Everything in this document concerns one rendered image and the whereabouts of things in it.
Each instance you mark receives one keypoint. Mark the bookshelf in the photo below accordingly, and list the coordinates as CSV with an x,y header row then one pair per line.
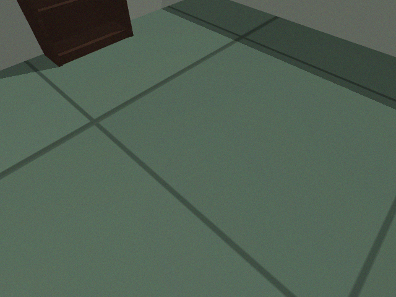
x,y
69,29

